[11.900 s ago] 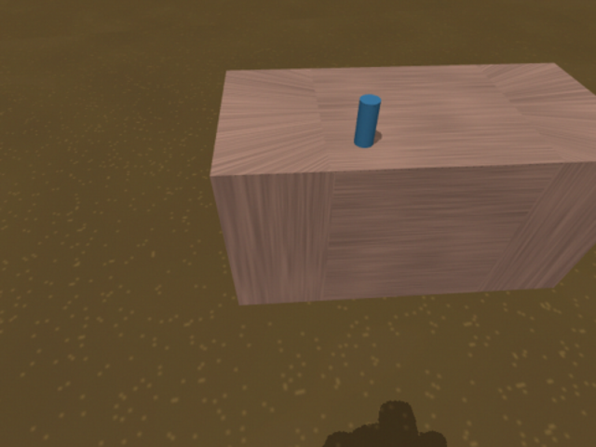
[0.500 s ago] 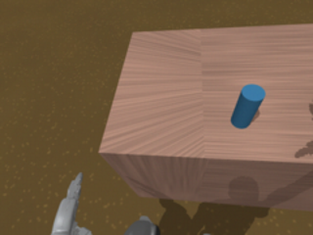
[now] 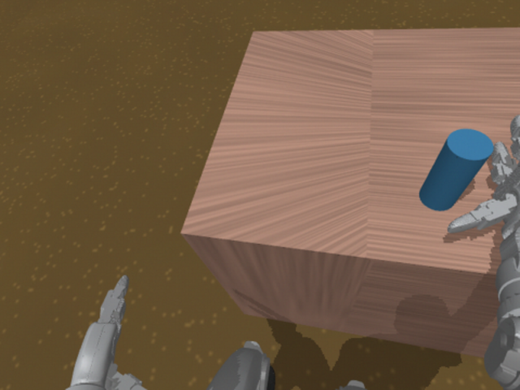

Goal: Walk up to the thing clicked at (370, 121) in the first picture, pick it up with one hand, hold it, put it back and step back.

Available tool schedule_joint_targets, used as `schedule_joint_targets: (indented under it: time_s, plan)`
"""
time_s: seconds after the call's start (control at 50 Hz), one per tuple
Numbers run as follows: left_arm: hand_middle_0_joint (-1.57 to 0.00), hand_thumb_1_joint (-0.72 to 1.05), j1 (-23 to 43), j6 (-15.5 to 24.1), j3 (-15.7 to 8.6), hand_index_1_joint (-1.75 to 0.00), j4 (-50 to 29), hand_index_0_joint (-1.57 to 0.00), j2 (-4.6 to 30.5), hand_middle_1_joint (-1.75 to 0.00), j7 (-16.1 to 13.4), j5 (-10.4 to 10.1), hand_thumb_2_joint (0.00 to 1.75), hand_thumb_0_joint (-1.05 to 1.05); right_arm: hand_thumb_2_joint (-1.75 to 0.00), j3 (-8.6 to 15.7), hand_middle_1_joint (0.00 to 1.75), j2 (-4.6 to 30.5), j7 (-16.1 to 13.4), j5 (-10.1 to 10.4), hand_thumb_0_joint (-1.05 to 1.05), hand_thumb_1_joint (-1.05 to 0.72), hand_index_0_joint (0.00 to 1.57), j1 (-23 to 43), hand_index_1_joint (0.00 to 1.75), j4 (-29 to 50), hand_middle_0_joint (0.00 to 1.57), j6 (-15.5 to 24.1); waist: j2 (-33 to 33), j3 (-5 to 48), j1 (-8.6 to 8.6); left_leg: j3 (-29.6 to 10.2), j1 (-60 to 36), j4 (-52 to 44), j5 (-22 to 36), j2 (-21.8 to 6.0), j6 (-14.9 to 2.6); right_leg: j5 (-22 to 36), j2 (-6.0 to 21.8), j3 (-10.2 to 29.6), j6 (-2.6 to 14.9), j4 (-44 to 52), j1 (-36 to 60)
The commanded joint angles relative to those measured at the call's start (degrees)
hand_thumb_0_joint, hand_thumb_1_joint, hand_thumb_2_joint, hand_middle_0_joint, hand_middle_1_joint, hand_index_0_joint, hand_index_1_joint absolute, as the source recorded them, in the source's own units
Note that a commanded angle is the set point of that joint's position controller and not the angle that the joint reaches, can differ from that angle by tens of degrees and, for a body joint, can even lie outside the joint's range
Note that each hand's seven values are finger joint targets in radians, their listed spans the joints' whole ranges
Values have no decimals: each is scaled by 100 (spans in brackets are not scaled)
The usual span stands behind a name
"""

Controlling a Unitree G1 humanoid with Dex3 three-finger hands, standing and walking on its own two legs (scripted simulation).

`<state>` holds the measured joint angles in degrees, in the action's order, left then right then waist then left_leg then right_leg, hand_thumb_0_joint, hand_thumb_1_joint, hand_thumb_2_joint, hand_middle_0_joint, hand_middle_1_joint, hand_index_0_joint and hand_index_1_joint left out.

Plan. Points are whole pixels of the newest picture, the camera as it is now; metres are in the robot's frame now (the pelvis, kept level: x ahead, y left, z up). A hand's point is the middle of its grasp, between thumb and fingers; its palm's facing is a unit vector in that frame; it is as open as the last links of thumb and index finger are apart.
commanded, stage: close in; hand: right
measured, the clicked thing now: (451, 173) +0.48 -0.20 +0.03
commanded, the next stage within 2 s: close in 0.48 s
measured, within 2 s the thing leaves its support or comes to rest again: leaves its support in 1.80 s
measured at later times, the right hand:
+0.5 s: hand (446, 178) +0.47 -0.19 +0.04, palm faces +0.08 +1.00 +0.03, open 17.6 cm
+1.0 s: hand (448, 169) +0.49 -0.19 +0.03, palm faces +0.09 +1.00 +0.01, open 16.3 cm
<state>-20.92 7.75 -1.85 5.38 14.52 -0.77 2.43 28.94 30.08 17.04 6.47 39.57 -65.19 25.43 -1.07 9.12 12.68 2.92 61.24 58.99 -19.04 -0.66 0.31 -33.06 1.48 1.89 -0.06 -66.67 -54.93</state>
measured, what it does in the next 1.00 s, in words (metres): stands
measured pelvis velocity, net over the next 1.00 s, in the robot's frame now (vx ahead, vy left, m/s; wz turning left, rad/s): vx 0.00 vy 0.00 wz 0.00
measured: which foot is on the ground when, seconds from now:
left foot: down 0.00-1.00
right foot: down 0.00-1.00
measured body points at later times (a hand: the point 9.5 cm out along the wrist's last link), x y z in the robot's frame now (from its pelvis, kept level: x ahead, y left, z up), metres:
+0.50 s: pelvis -0.01 +0.00 +0.00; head +0.11 -0.03 +0.43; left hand +0.15 +0.27 +0.01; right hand +0.46 -0.24 +0.04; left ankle +0.08 +0.13 -0.65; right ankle -0.02 -0.11 -0.65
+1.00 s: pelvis +0.00 +0.00 +0.00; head +0.12 -0.04 +0.43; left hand +0.15 +0.26 +0.00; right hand +0.48 -0.25 +0.03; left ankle +0.08 +0.13 -0.65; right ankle -0.02 -0.11 -0.65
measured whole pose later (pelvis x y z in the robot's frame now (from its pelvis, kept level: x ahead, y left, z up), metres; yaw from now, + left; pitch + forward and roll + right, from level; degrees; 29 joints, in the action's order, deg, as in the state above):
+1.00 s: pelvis +0.00 +0.00 +0.00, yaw +0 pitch +22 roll +2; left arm -23.1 6.4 -1.6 1.0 13.7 0.4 3.1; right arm 25.4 27.1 9.0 2.6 44.5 -65.1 26.0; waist -1.5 7.8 13.0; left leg 2.5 63.3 60.6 -19.4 -0.9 0.3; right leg -33.2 1.1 1.6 -0.1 -67.7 -56.6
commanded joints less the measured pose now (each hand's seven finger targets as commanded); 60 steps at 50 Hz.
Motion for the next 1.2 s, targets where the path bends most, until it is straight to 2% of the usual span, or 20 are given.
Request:
schedule_joint_targets:
  time_s: [0.0, 0.04, 0.1, 0.16, 0.22, 0.3, 0.38, 0.44, 0.5, 0.56, 0.66, 0.72, 0.76, 0.84, 0.94, 0.98, 1.02, 1.1, 1.14, 1.18]
  plan:
    - [-6, -55, -230, 296, -426, -5, -1086, -5, 737, -5, -55, -79, 4, 0, -4, -74, 5, 1083, -136, 56, 0, 58, 5, 1794, 5, 805, 5, 393, 459, 1739, -103, -294, -2356, -465, 791, 58, -168, 1525, -126, -32, 58, 980, 44]
    - [-6, -55, -361, 318, -372, -5, -1048, -6, 609, -5, -25, -84, 4, 0, -4, -61, 5, 933, -139, 21, 0, 58, 5, 1688, 5, 665, 5, 413, 350, 1664, -65, -374, -2265, -449, 700, 27, -157, 1373, -125, -25, 89, 926, -62]
    - [-5, -53, -431, 353, -713, -5, -1642, -6, 962, -5, -51, -67, 3, 0, -4, -95, 5, 1133, -216, 4, 0, 57, 5, 2232, 5, 1383, 5, 493, 609, 2453, 5, -343, -2500, -414, 904, 40, -135, 1560, -142, -42, 69, 945, 493]
    - [-5, -54, -1051, 319, -591, -5, -1064, -5, 739, -5, -20, -48, 4, 0, -4, -230, 5, 1072, -306, -49, 0, 57, 4, 2483, 5, 1580, 4, 465, 1255, 2612, -76, -232, -2112, -279, 1037, 78, -176, 1919, -185, -55, -1, 940, 963]
    - [-5, -54, -300, 378, -650, -5, -1628, -5, 865, -5, -50, -53, 4, 0, -4, -320, 5, 942, -449, -31, 0, 56, 4, 2898, 5, 2165, 4, 472, 1267, 2931, -47, -162, -2014, -238, 1120, 94, -200, 2253, -128, 28, -47, 917, 1208]
    - [-5, -55, -529, 280, -746, -5, -1049, -5, 914, -5, -36, -21, 5, 0, -5, -376, 5, 629, -687, -126, 0, 57, 4, 2183, 5, 1213, 4, 339, 1082, 2220, -187, -129, -1886, -360, 629, 111, -214, 1672, -143, 30, -35, 1069, 780]
    - [-4, -54, -194, 255, -656, -5, -1714, -5, 918, -5, -29, -29, 4, 0, -4, -408, 5, 628, -784, -186, 0, 57, 4, 2313, 5, 1767, 4, 403, 874, 2913, -336, -135, -2549, -330, 942, 112, -195, 1967, -149, 4, -49, 1094, 893]
    - [-4, -55, -465, 193, -531, -5, -1355, -4, 741, -5, 3, -45, 5, 0, -4, -387, 5, 465, -837, -133, 0, 57, 4, 2197, 5, 1457, 5, 381, 723, 2477, -277, -133, -2542, -354, 1025, 121, -180, 2002, -164, -2, -28, 1120, 615]
    - [-5, -54, -328, 188, -768, -5, -1530, -5, 895, -5, -24, -59, 4, 0, -5, -256, 6, 650, -887, -183, 0, 56, 5, 2214, 6, 1324, 5, 426, 432, 2178, -148, -177, -2314, -381, 828, 106, -152, 1646, -138, -12, 29, 1083, 469]
    - [-5, -54, -573, 193, -702, -5, -1286, -5, 724, -5, 28, -20, 4, 0, -6, -416, 6, 299, -868, -212, 0, 57, 4, 1933, 6, 1100, 4, 514, 395, 1824, -179, -242, -2279, -374, 645, 76, -142, 1346, -175, -69, 57, 1065, 170]
    - [-5, -56, -620, 249, -632, -5, -1665, -4, 725, -5, -3, -28, 6, 0, 0, -431, 13, 695, -791, -223, 0, 58, 30, 2794, 13, 2183, 31, 643, 926, 2965, -56, -292, -2614, -289, 1285, 55, -133, 1947, -191, -100, 32, 875, 863]
    - [-4, -57, -539, 250, -657, -5, -1305, -4, 806, -4, -44, -26, 7, 0, 0, -412, 14, 522, -845, -209, 0, 60, 34, 2464, 14, 1334, 35, 491, 781, 2393, 60, -224, -2172, -342, 1160, 88, -141, 1952, -176, -19, 31, 877, 725]
    - [-5, -57, -274, 270, -626, -5, -1593, -4, 805, -4, -60, -21, 7, 0, 0, -377, 16, 849, -932, -220, 0, 57, 38, 3382, 16, 2114, 39, 595, 1065, 2834, 12, -237, -2180, -365, 1039, 87, -152, 1904, -157, -13, 17, 922, 995]
    - [-5, -57, -535, 199, -487, -6, -1095, -4, 739, -5, -21, -3, 7, 0, 0, -414, 16, 619, -923, -320, 0, 56, 41, 2361, 16, 762, 42, 440, 885, 2138, -11, -160, -1959, -336, 889, 117, -181, 1904, -152, 17, -7, 950, 639]
    - [-4, -57, -419, 200, -457, -5, -1599, -4, 822, -5, 27, 35, 7, 0, -5, -267, 23, 795, -793, -291, 0, 56, 45, 2575, 24, 1256, 46, 447, 1104, 3080, -152, -145, -2485, -144, 1409, 108, -207, 2540, -140, 25, -70, 913, 893]
    - [-4, -57, -580, 135, -590, -5, -1502, -4, 923, -4, 38, 3, 7, 0, -9, -54, 31, 1008, -786, -251, 0, 56, 55, 2277, 31, 1156, 55, 426, 991, 3012, -256, -108, -2699, -145, 1542, 116, -213, 2750, -168, 30, -90, 951, 844]
    - [-4, -57, -543, 135, -863, -5, -1528, -4, 1083, -5, 13, -19, 7, 0, -15, -207, 38, 907, -771, -216, 0, 52, 62, 2685, 38, 1672, 62, 438, 1190, 3245, -151, -126, -2595, -146, 1631, 127, -216, 2947, -138, 28, -101, 932, 1202]
    - [-4, -58, -278, 129, -640, -5, -1258, -3, 817, -4, 36, -48, 7, 0, -27, -498, 51, 191, -816, -181, 0, 41, 77, 2275, 51, 690, 77, 364, 427, 1831, 37, -85, -2009, -371, 993, 153, -191, 2074, -124, 89, -7, 1055, 456]
    - [-4, -57, -134, 176, -613, -5, -1344, -4, 785, -4, 0, -40, 7, 0, -28, -206, 55, 818, -880, -249, 0, 40, 83, 2834, 55, 1435, 83, 529, 767, 2295, -107, -182, -2097, -301, 970, 104, -195, 1960, -101, 41, 3, 1034, 618]
    - [-4, -56, -382, 160, -556, -5, -1375, -4, 734, -4, 24, -7, 6, 0, -29, -241, 55, 782, -849, -291, 0, 35, 83, 2632, 56, 1257, 84, 553, 795, 2441, -80, -187, -2188, -288, 1056, 120, -194, 2023, -121, 5, 3, 997, 745]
